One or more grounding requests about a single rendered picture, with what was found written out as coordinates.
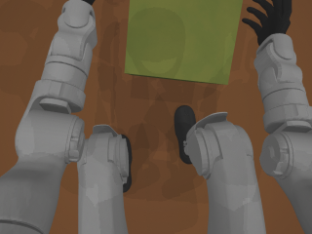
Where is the carton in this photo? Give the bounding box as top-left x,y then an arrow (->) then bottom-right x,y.
124,0 -> 243,85

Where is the robot left shin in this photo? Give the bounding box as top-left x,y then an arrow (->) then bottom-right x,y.
77,124 -> 128,185

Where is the robot right upper arm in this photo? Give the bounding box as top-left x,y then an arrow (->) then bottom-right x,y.
259,131 -> 312,234

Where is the robot left upper arm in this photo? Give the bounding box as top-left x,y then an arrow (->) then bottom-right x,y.
0,109 -> 86,234

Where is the left robot foot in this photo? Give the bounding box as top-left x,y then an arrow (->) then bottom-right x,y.
121,135 -> 133,193

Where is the robot left forearm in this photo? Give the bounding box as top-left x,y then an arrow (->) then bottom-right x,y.
15,0 -> 98,156

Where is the right robot hand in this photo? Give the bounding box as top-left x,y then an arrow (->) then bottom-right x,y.
242,0 -> 293,46

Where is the robot right forearm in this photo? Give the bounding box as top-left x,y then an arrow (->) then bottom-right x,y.
253,33 -> 312,134

